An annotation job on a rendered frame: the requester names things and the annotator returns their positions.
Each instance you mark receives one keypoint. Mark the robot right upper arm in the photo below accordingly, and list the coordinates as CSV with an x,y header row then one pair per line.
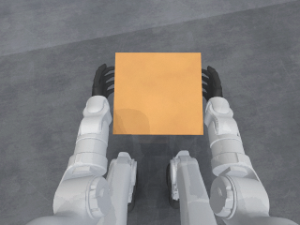
x,y
242,201

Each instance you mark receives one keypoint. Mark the robot left thigh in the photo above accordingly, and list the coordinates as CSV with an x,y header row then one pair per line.
x,y
120,178

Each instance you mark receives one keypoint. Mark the right robot hand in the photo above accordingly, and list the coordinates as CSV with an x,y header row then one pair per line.
x,y
213,87

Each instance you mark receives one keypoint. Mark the left robot forearm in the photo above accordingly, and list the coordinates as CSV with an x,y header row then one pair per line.
x,y
89,156

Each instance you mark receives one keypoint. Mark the robot left upper arm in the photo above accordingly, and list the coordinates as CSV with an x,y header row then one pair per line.
x,y
79,201

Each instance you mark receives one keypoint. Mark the right robot forearm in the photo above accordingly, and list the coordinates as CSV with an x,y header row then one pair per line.
x,y
228,155

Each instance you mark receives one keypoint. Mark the robot left foot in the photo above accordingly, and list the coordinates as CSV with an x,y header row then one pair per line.
x,y
130,205

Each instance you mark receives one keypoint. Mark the left robot hand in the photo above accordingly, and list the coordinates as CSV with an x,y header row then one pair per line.
x,y
100,85

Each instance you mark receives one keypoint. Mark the carton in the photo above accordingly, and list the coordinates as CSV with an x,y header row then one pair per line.
x,y
158,93

